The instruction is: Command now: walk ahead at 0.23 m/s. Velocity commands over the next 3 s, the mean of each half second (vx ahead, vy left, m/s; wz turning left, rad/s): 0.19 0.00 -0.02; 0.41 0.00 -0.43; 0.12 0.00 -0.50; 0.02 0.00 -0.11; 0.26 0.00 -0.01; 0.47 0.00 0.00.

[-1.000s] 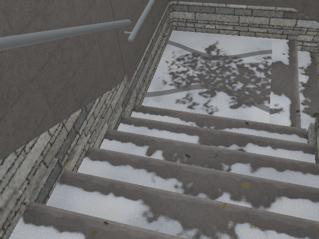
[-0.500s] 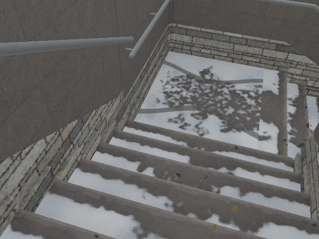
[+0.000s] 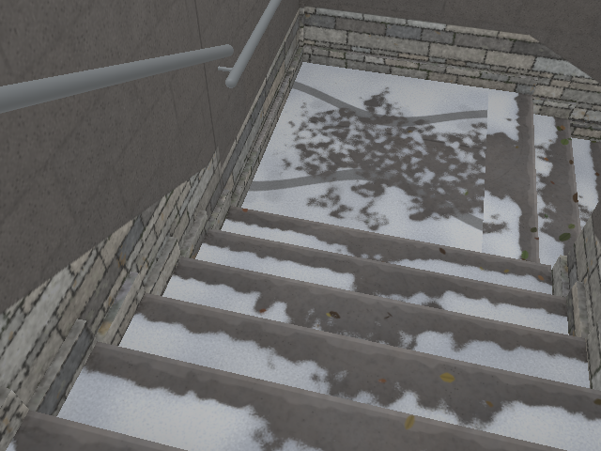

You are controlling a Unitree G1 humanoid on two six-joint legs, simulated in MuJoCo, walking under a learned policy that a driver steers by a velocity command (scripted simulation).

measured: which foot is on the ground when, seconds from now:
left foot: down 0.00-0.04, up 0.06-0.54, down 0.56-1.00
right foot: up 0.00-0.06, down 0.08-0.56, up 0.58-1.00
